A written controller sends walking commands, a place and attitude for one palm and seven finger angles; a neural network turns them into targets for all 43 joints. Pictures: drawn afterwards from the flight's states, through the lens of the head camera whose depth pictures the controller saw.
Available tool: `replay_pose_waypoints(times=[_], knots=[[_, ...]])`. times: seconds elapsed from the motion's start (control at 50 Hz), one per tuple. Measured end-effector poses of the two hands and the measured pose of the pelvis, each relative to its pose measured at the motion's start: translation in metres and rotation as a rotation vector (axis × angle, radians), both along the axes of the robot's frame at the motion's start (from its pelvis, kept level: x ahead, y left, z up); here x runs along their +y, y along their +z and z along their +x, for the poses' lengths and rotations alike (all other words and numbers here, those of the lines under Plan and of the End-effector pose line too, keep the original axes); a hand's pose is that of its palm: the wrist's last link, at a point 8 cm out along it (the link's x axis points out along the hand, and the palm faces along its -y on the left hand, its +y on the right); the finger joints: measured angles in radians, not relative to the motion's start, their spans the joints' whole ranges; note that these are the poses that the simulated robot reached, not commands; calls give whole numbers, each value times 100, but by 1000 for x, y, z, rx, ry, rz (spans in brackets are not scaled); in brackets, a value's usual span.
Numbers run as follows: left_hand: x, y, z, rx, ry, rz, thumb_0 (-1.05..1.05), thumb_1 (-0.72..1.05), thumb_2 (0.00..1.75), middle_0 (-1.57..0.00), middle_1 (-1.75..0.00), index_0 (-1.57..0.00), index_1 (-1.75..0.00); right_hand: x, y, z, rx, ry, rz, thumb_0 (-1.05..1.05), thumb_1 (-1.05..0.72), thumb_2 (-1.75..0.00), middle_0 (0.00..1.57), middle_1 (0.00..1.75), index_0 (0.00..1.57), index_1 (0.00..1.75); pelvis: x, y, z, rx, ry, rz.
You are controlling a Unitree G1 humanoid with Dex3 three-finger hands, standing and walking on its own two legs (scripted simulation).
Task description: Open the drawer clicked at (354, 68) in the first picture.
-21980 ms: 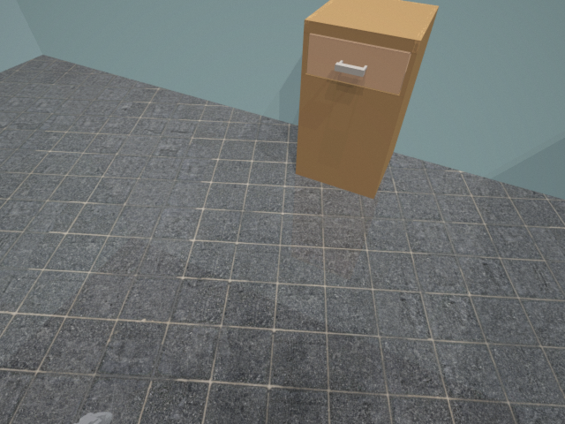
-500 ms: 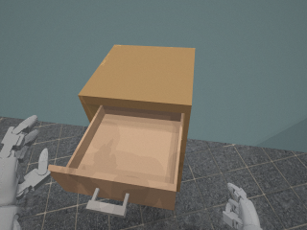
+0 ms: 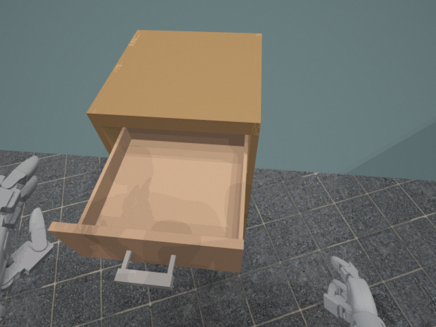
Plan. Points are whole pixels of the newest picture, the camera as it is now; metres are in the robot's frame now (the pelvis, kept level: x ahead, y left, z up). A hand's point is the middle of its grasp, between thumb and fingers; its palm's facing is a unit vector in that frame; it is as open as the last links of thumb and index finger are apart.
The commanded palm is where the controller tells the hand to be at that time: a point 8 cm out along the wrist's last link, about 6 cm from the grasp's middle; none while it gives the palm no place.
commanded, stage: step back with the hand held close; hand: left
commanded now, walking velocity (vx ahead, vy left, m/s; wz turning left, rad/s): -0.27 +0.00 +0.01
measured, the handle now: (147, 268) +0.25 +0.18 -0.11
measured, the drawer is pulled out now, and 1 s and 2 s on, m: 0.30 0.30 0.30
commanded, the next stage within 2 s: stop stepping back and stand still in 1.20 s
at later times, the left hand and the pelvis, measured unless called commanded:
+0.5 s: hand out of the picture +0.13 +0.26 +0.16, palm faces +0.35 -0.82 -0.46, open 7.4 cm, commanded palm +0.06 +0.30 +0.18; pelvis -0.06 +0.02 -0.01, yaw +1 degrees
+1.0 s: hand out of the picture +0.11 +0.25 +0.16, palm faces +0.31 -0.83 -0.47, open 7.4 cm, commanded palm +0.04 +0.30 +0.18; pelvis -0.09 +0.02 -0.01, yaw +0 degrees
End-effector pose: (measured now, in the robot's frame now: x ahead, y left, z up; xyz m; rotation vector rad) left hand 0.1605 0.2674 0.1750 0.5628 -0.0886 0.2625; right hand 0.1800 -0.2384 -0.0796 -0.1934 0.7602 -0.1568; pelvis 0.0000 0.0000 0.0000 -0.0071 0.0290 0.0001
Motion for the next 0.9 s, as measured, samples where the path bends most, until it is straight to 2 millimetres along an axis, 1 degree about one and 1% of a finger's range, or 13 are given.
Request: replay_pose_waypoints(times=[0.1, 0.24, 0.36, 0.46, 0.62, 0.72, 0.82, 0.9], knots=[[8, 0, -11, 4, -21, 20, 1, 89, 90, -22, -30, -21, -30, 3, 1, -15, 16, -22, -19, 1, -91, -89, 20, 30, 20, 29, 7, -2, -12, 8, 1, 0], [20, 2, -32, -53, -3, 18, 1, 89, 90, -22, -30, -21, -30, 20, 2, -30, -2, 5, -18, 1, -91, -89, 20, 30, 20, 29, 12, -5, -32, 16, 9, -7], [24, 0, -53, -88, 8, 0, 1, 89, 90, -21, -30, -21, -30, 33, 3, -41, -30, 40, -12, 1, -90, -89, 20, 30, 20, 30, 15, -8, -48, 16, 13, -16], [27, 0, -66, -125, 12, -10, 1, 89, 90, -21, -30, -21, -30, 37, 4, -52, -44, 57, -20, 1, -90, -89, 20, 30, 20, 30, 17, -10, -58, 12, 14, -25], [30, 2, -74, -163, 10, 19, 1, 89, 90, -21, -30, -21, -30, 35, 0, -70, -48, 57, -28, 1, -90, -89, 20, 30, 20, 30, 17, -14, -70, 10, 15, -23], [21, 3, -78, -175, -7, 40, 1, 89, 90, -21, -30, -21, -30, 30, -6, -76, -51, 59, -14, 1, -90, -89, 20, 30, 20, 30, 11, -18, -77, 7, 11, -21], [13, 3, -80, -194, -30, -9, 1, 89, 90, -21, -30, -21, -30, 20, -8, -88, -6, 37, -31, 1, -90, -89, 20, 30, 20, 30, 11, -16, -79, 7, 12, -8], [22, 0, -79, -194, -38, -16, 1, 88, 90, -22, -30, -21, -30, 17, -5, -97, 26, 9, -71, 1, -90, -89, 20, 30, 20, 30, 18, -15, -82, 17, 21, -14]])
